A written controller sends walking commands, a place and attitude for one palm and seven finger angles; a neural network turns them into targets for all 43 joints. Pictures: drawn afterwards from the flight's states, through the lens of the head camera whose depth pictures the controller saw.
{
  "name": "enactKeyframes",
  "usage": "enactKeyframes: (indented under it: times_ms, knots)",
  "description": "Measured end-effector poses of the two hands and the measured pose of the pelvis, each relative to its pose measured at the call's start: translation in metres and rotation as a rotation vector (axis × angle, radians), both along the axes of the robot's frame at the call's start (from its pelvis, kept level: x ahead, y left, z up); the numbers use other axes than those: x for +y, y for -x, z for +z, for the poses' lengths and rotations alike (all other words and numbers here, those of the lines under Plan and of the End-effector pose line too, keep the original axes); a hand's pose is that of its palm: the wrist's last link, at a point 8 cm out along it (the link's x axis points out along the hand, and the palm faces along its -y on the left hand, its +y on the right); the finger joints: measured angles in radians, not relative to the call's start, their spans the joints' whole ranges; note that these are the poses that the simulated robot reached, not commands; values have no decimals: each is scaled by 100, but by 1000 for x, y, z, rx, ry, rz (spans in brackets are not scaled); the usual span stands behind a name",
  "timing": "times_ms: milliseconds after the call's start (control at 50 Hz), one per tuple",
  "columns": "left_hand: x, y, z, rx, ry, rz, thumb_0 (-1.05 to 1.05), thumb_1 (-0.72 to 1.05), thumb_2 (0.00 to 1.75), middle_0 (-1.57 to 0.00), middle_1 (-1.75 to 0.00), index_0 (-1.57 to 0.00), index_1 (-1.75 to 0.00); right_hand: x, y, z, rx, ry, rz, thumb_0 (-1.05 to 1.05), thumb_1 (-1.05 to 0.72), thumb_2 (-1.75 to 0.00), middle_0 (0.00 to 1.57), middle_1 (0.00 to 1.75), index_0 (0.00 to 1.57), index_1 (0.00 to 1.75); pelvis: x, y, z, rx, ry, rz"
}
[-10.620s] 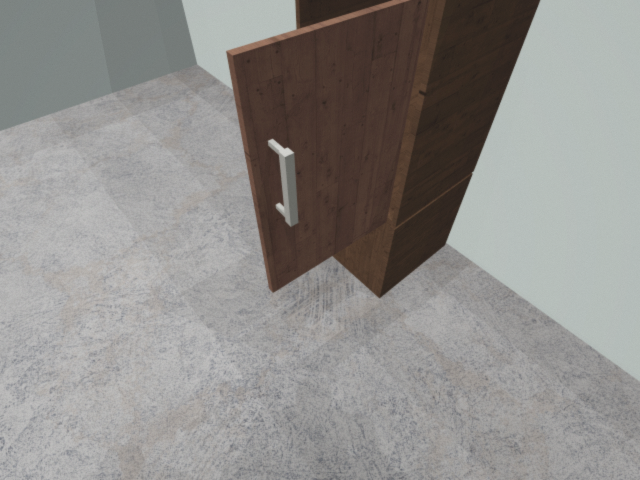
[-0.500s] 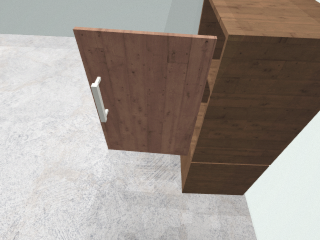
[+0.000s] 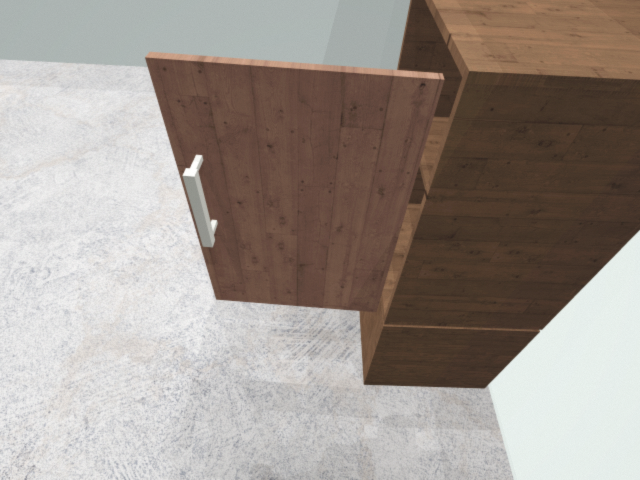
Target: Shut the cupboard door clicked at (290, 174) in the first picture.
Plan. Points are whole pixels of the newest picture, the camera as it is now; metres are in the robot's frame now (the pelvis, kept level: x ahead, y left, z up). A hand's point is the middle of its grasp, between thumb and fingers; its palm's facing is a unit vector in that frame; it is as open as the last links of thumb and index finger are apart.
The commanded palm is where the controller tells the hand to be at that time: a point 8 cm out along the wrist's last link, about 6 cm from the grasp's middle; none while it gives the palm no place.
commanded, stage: look again from close up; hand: left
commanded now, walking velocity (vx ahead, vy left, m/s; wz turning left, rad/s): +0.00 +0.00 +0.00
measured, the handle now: (203, 203) +0.54 +0.24 +0.00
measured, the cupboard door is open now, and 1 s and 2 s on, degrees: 87 87 87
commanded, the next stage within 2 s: shuffle to correct the standing spot in 0.42 s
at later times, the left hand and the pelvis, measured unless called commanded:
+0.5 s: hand out of the picture +0.07 +0.24 -0.16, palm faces -0.02 -0.95 -0.31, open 7.4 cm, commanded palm none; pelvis +0.01 +0.00 +0.00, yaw +0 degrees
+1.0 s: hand out of the picture +0.04 +0.21 -0.20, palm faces -0.01 -0.98 -0.18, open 7.4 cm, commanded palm none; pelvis +0.07 +0.03 -0.01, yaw -2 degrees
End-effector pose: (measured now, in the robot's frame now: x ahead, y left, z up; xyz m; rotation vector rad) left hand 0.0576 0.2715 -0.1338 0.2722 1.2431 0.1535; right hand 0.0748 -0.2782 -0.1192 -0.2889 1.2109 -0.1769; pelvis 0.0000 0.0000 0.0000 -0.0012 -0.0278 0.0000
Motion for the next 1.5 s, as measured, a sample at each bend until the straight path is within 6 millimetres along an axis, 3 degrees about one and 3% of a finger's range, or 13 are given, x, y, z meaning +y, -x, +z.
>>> enactKeyframes:
  times_ms: [240,640,820,960,1040,1120,1200,1320,1500]
  knots:
    - [5,-4,2,3,-12,15,1,90,90,-20,-30,-20,-30,-1,-20,3,-18,7,17,0,-91,-90,20,30,20,30,0,-8,1,1,1,5]
    - [5,-11,4,5,-21,21,1,90,90,-20,-30,-20,-30,-7,-8,0,33,14,0,0,-91,-90,20,30,20,30,-3,-16,1,1,1,7]
    - [-19,8,-15,90,57,61,1,91,90,-20,-30,-20,-30,22,18,-20,139,-44,-33,0,-91,-90,20,30,20,30,3,-40,-7,16,18,-5]
    - [-17,24,-34,208,105,97,1,90,90,-20,-30,-20,-30,60,28,-25,179,-54,-86,0,-91,-90,20,30,20,30,24,-63,-15,10,11,-30]
    - [-13,4,-32,227,103,80,1,91,90,-20,-30,-20,-30,84,42,-23,218,-69,-124,0,-91,-90,20,30,20,30,31,-72,-11,2,14,-29]
    - [-12,-35,-28,151,107,74,1,91,90,-20,-30,-20,-30,101,55,-21,293,-93,-148,0,-91,-90,20,30,20,30,34,-78,-7,0,20,-10]
    - [-14,-75,-24,68,101,60,1,91,90,-20,-30,-20,-30,107,54,-23,326,-109,-170,0,-91,-90,20,30,20,30,33,-85,-7,2,23,-2]
    - [-21,-117,-22,-30,81,38,1,91,90,-20,-30,-20,-30,96,26,-35,286,-123,-192,0,-90,-90,21,30,21,30,22,-99,-14,6,14,-8]
    - [-24,-110,-25,-6,100,23,1,91,90,-20,-30,-20,-30,73,-38,-33,106,-86,-153,0,-91,-90,20,30,20,30,25,-100,-14,4,22,-13]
